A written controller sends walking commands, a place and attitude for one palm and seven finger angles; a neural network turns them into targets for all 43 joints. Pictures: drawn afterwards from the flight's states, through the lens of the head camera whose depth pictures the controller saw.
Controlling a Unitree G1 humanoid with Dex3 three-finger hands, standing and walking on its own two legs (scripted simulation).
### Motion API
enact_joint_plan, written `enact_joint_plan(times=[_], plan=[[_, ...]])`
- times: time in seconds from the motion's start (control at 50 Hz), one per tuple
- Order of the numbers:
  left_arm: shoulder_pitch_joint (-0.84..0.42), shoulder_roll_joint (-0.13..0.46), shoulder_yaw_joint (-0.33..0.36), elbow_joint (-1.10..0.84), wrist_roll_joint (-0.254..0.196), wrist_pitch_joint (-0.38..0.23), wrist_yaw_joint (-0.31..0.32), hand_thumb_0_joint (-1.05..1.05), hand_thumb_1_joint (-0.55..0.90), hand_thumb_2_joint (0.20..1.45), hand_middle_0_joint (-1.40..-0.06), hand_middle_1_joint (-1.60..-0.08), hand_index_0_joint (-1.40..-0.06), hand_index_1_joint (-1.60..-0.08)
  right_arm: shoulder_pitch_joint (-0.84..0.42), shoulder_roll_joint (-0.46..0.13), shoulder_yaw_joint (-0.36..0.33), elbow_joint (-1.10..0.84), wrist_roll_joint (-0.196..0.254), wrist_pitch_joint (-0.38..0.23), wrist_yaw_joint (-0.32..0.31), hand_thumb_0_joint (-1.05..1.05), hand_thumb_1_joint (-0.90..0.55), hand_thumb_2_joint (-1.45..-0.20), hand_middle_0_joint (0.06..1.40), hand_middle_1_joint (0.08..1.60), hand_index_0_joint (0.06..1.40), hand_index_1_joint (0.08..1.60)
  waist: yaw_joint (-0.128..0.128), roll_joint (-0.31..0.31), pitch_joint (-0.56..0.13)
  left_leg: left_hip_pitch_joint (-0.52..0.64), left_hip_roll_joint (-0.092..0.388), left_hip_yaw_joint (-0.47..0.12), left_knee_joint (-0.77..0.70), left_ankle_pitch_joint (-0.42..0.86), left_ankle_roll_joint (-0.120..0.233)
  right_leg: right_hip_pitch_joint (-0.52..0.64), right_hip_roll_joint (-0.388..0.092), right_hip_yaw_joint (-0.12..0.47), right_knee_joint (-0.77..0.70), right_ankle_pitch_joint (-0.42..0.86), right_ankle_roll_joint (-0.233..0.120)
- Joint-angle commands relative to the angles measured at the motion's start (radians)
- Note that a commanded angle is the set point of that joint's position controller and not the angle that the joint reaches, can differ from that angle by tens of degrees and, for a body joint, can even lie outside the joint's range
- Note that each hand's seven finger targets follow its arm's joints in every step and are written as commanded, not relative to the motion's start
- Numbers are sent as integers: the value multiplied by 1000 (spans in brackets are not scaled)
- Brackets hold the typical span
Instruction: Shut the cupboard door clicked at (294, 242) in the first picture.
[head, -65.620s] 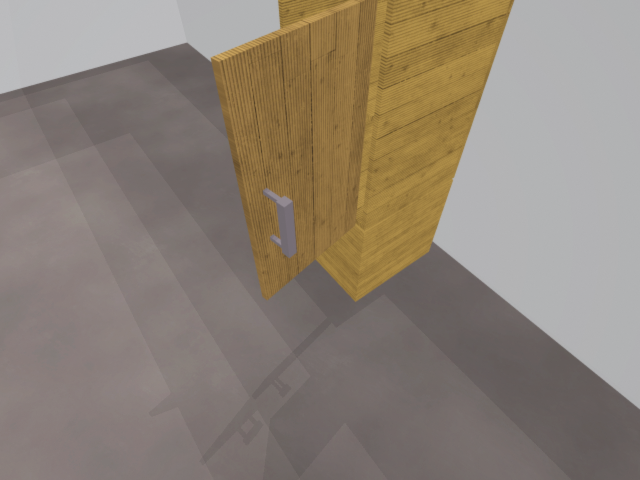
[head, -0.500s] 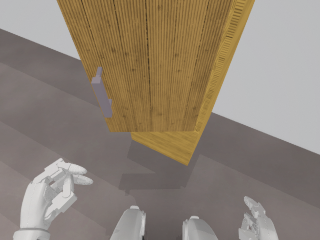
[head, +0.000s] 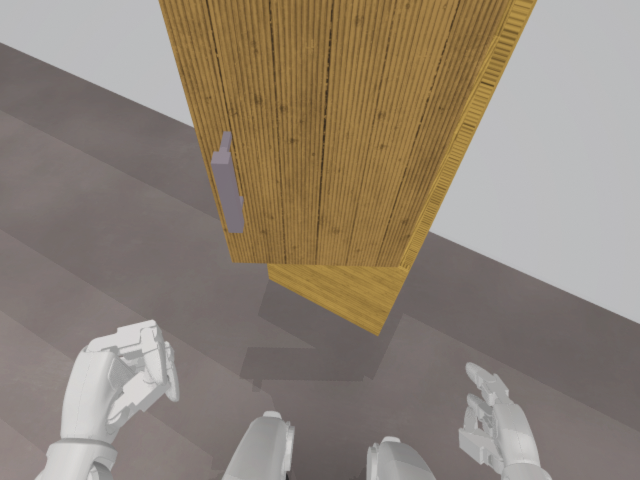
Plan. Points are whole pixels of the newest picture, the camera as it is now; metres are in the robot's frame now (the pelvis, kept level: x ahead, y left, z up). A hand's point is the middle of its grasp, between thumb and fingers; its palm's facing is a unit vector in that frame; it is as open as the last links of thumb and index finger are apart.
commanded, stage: raise the hand and make a fist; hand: left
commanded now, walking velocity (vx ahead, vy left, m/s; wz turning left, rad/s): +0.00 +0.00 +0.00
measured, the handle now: (231, 185) +0.49 +0.18 +0.04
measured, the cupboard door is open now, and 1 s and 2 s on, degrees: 28 28 28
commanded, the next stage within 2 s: bring the fist close to the handle in 0.54 s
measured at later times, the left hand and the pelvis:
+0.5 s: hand (178, 364) +0.23 +0.18 +0.05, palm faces +0.07 -1.00 -0.03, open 3.1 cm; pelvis +0.00 -0.01 +0.00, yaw +0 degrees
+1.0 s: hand (213, 315) +0.29 +0.16 +0.05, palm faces +0.03 -1.00 -0.03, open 3.1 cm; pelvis +0.00 -0.01 +0.00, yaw +0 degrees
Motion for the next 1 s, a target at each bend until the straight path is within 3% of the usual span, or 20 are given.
enact_joint_plan(times=[0.0, 0.26, 0.3, 0.34, 0.62, 0.72, 0.88, 0.98], plan=[[-45, 99, 69, -212, -12, -71, -2, 0, 900, 900, -1300, -1500, -1300, -1500, -12, -155, -72, -140, 2, -50, -12, 0, -900, -900, 200, 300, 200, 300, -14, 56, -216, 263, -7, -48, -241, 140, -6, 61, 32, 12, -174, 153, -27], [-46, 112, 86, -182, -22, -67, 3, 0, 900, 900, -1300, -1500, -1300, -1500, -7, -158, -76, -137, 7, -42, -10, 0, -900, -900, 200, 300, 200, 300, -8, 27, -218, 232, -11, -26, -230, 165, 1, 109, 31, 31, -194, 163, -26], [-42, 104, 83, -179, -21, -73, 8, 0, 900, 900, -1300, -1500, -1300, -1500, -5, -155, -76, -133, 5, -42, -8, 0, -900, -900, 200, 300, 200, 300, -10, 42, -220, 239, -12, -19, -224, 183, -1, 108, 27, 33, -192, 188, -24], [-55, 102, 79, -177, -20, -82, 10, 0, 900, 900, -1300, -1500, -1300, -1500, -5, -157, -77, -130, 4, -41, -7, 0, -900, -900, 200, 300, 200, 300, -18, 20, -214, 231, -12, -18, -218, 174, 0, 105, 26, 36, -196, 180, -22], [-64, 97, 76, -163, -23, -88, -1, 0, 900, 900, -1300, -1500, -1300, -1500, -3, -154, -77, -130, 6, -31, -8, 0, -900, -900, 200, 300, 200, 300, -21, 4, -216, 214, -14, -3, -193, 193, 6, 126, 24, 57, -199, 213, -17], [-246, 92, 47, -123, -5, -92, 7, 0, 900, 900, -1300, -1500, -1300, -1500, 1, -162, -71, -112, 3, -36, -13, 0, -900, -900, 200, 300, 200, 300, -50, 3, -196, 190, -13, -10, -176, 129, 10, 70, 23, 66, -206, 129, -16], [-347, 100, 48, -59, 20, -33, 37, 0, 900, 900, -1300, -1500, -1300, -1500, 9, -164, -68, -101, 4, -22, -8, 0, -900, -900, 200, 300, 200, 300, -31, 27, -283, 250, -12, -6, -203, 196, 11, 118, 19, 58, -204, 214, -17], [-414, 95, 57, 14, 31, -22, 70, 0, 900, 900, -1300, -1500, -1300, -1500, 12, -162, -67, -91, 3, -3, 1, 0, -900, -900, 200, 300, 200, 300, -33, 2, -273, 241, -13, 4, -212, 207, 9, 143, 16, 61, -213, 236, -13]])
